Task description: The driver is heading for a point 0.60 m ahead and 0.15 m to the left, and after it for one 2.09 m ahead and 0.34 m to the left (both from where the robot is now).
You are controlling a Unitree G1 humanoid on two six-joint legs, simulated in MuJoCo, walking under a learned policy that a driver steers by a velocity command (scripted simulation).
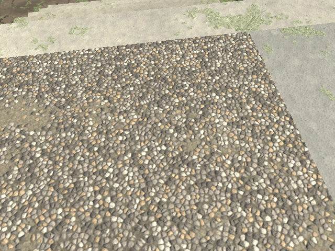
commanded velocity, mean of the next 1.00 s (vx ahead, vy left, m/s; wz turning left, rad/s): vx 0.43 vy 0.00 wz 0.35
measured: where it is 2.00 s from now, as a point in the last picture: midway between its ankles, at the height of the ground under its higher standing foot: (132, 226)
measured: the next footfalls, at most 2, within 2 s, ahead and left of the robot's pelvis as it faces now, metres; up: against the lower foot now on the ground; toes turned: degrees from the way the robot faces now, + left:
left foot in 0.48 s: +0.39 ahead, +0.12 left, +0.00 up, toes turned +21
right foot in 0.98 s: +0.69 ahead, +0.11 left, +0.00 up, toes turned +20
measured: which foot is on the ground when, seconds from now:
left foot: up 0.00-0.46, down 0.48-0.98, up 1.00-1.00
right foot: down 0.00-0.46, up 0.48-0.96, down 0.98-1.00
